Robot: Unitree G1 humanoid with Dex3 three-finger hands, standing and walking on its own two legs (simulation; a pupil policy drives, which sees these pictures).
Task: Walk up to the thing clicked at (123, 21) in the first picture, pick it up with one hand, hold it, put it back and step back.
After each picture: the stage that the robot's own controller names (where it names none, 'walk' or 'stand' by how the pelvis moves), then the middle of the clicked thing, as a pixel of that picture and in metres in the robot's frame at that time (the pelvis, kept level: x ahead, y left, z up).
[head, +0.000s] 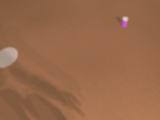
stand; (124, 22) +1.81 -0.52 -0.72
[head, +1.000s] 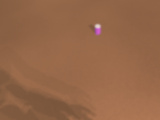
walk; (97, 29) +1.74 -0.05 -0.69
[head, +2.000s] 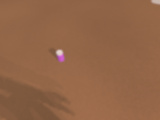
walk; (60, 55) +1.17 +0.32 -0.71
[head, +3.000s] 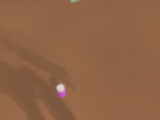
walk; (61, 90) +0.73 +0.26 -0.71
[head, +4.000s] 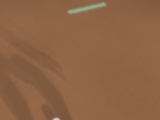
walk; out of the picture +0.46 +0.19 -0.71
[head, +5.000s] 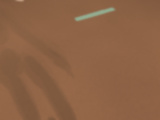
stand; out of the picture +0.37 +0.20 -0.72
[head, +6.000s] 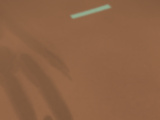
stand; out of the picture +0.37 +0.21 -0.72
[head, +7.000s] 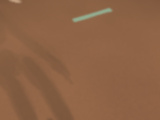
stand; out of the picture +0.37 +0.21 -0.73
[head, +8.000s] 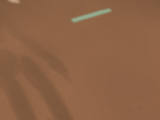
stand; out of the picture +0.36 +0.21 -0.73
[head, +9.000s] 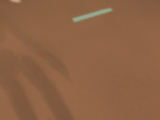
go down; out of the picture +0.35 +0.20 -0.73
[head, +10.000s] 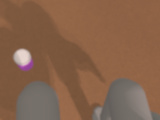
go down; (24, 60) +0.46 +0.23 -0.31
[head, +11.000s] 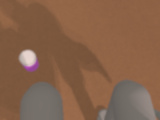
close in; (29, 61) +0.45 +0.23 -0.30
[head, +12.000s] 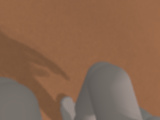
close in; out of the picture +0.43 +0.28 -0.22
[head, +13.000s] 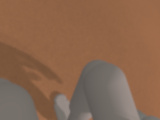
close; out of the picture +0.43 +0.29 -0.22
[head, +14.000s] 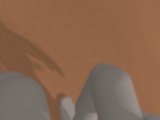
lift; out of the picture +0.37 +0.25 -0.22
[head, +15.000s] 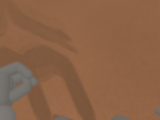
lift; out of the picture +0.23 +0.09 -0.54
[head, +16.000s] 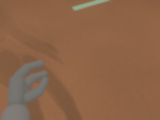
close; out of the picture +0.19 +0.07 -0.70
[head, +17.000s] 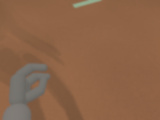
stand; out of the picture +0.19 +0.07 -0.69
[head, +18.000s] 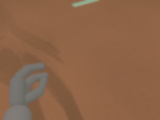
stand; out of the picture +0.20 +0.07 -0.69
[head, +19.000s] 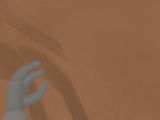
stand; out of the picture +0.21 +0.07 -0.65
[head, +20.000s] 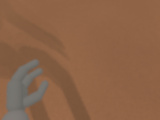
stand; out of the picture +0.21 +0.07 -0.62
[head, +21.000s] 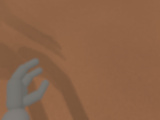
stand; out of the picture +0.21 +0.06 -0.64
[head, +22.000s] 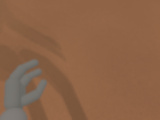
stand; out of the picture +0.21 +0.07 -0.65
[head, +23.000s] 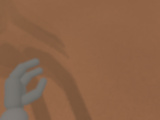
stand; out of the picture +0.22 +0.07 -0.63
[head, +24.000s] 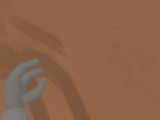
stand; out of the picture +0.23 +0.07 -0.63
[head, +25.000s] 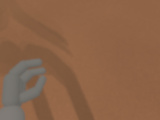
close; out of the picture +0.23 +0.06 -0.62
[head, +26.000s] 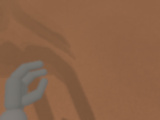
close; out of the picture +0.24 +0.06 -0.60
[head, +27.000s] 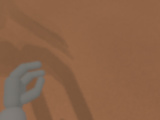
close; out of the picture +0.24 +0.06 -0.61
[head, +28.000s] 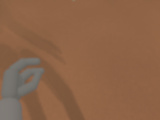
stand; out of the picture +0.23 +0.06 -0.69
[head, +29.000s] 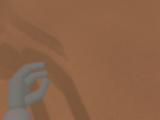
close; out of the picture +0.24 +0.06 -0.64
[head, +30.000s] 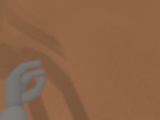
close; out of the picture +0.25 +0.05 -0.64
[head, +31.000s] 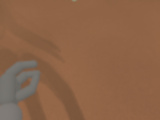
close; out of the picture +0.25 +0.06 -0.66
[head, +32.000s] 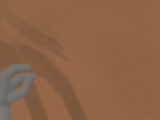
stand; out of the picture +0.25 +0.05 -0.66
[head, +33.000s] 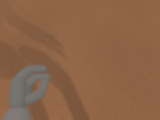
stand; out of the picture +0.26 +0.05 -0.64
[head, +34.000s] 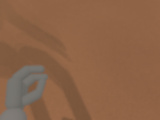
close; out of the picture +0.27 +0.05 -0.63
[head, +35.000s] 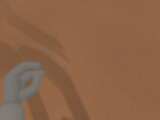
close; out of the picture +0.28 +0.05 -0.63
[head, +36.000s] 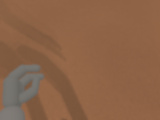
close; out of the picture +0.28 +0.04 -0.65
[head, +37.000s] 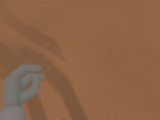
close; out of the picture +0.28 +0.05 -0.65
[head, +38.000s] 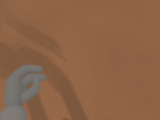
close; out of the picture +0.29 +0.04 -0.65
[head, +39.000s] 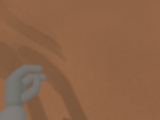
close; out of the picture +0.29 +0.04 -0.66
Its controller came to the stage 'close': yes
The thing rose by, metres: 0.24
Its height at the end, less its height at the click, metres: -0.02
